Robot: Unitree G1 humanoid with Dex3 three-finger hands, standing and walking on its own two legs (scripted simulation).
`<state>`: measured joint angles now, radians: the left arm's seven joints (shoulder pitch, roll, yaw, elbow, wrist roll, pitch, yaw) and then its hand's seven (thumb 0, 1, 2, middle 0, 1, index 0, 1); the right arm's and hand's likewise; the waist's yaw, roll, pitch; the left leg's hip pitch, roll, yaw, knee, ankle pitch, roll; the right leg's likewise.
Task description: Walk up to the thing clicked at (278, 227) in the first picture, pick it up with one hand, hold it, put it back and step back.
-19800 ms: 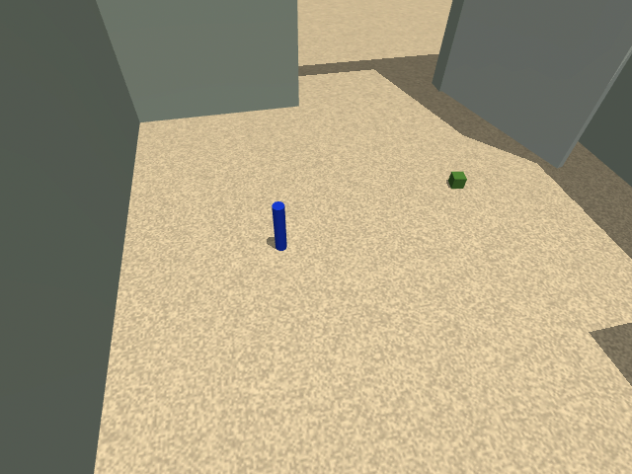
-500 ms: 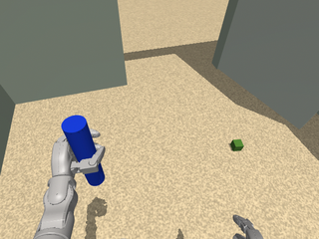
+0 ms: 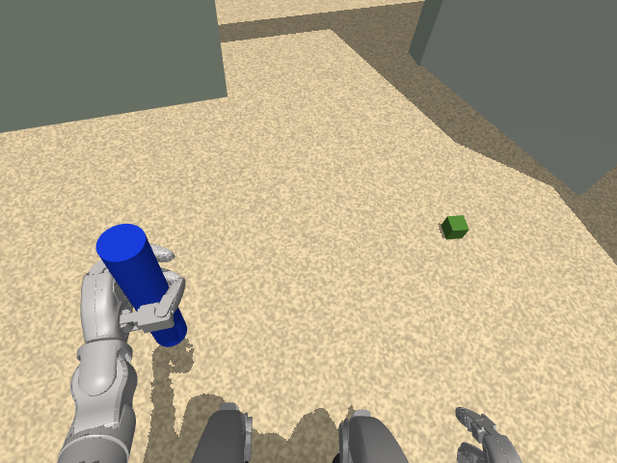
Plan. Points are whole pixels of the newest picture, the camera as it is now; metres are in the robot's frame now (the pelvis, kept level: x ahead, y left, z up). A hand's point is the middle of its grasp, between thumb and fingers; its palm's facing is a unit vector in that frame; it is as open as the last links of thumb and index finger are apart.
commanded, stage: crouch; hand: left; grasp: from the side
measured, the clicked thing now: (150, 295) +0.33 +0.21 -0.02
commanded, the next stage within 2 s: lower in 1.36 s
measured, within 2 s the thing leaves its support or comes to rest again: neither
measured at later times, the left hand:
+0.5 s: hand (179, 337) +0.34 +0.22 -0.25, palm faces +0.25 -0.97 -0.04, open 6.7 cm
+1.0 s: hand (187, 350) +0.35 +0.23 -0.37, palm faces +0.22 -0.97 -0.03, open 6.7 cm
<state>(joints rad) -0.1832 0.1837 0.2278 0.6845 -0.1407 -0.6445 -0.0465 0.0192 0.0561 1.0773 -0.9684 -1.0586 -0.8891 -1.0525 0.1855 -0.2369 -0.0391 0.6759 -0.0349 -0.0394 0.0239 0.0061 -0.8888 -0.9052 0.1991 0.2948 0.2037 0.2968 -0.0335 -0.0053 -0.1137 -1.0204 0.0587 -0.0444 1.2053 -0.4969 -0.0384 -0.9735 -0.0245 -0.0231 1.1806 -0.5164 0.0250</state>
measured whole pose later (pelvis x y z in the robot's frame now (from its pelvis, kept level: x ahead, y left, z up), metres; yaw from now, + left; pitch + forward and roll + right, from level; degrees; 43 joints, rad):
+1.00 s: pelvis -0.06 +0.00 -0.32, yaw -4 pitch +30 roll -4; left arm -0.49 0.34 0.49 0.97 -0.15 -0.80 -0.18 0.02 0.06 1.07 -0.97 -1.06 -0.89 -1.05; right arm 0.03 -0.28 0.03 0.76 -0.11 0.00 0.07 0.00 -0.91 -0.91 0.20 0.29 0.20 0.30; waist -0.07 -0.03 -0.10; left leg -2.19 0.03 -0.15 2.33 -0.68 -0.07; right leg -2.13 0.01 -0.01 2.30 -0.71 0.04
